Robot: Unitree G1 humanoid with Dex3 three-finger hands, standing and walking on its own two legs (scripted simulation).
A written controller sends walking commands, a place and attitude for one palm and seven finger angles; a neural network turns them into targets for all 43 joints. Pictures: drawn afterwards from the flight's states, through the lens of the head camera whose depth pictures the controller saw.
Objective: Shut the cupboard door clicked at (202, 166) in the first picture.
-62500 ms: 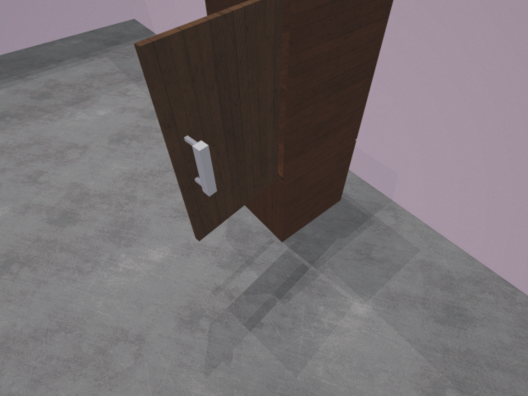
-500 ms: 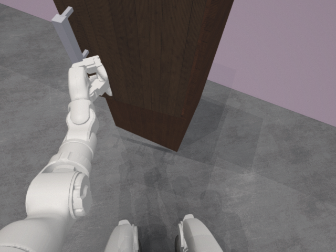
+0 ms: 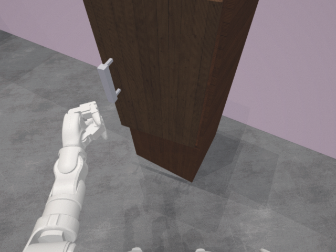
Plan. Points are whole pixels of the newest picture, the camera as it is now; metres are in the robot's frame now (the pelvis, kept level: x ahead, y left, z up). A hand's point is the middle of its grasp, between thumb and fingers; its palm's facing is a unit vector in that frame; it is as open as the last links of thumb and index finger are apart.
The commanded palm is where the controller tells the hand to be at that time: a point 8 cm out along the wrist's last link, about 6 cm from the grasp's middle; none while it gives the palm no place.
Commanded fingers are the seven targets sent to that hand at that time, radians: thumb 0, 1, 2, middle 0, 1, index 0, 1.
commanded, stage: draw the hand back to the body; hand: left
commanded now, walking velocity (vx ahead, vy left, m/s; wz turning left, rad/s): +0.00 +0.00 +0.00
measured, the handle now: (111, 80) +0.65 +0.19 +0.00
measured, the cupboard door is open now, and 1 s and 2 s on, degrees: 8 8 8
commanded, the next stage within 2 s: step back with the hand held close in 1.14 s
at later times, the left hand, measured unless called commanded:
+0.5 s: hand (33, 159) +0.27 +0.23 +0.16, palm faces +0.33 -0.89 -0.31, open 4.2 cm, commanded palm +0.22 +0.27 +0.18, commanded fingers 0.00 0.90 0.90 -0.53 -0.66 -0.53 -0.66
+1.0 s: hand out of the picture +0.20 +0.27 +0.20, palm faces +0.49 -0.77 -0.41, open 7.3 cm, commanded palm +0.15 +0.30 +0.22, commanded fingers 0.00 0.90 0.90 -0.20 -0.30 -0.20 -0.30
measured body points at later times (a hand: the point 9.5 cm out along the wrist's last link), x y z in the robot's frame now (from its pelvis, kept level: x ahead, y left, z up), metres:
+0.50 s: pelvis +0.02 +0.00 +0.04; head +0.01 -0.03 +0.49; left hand +0.24 +0.28 +0.17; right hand +0.23 -0.20 -0.04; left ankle +0.01 +0.12 -0.70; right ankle +0.00 -0.11 -0.70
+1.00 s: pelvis +0.02 +0.00 +0.05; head +0.00 -0.04 +0.49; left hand +0.17 +0.31 +0.22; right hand +0.21 -0.22 -0.05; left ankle +0.01 +0.12 -0.70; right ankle +0.00 -0.11 -0.70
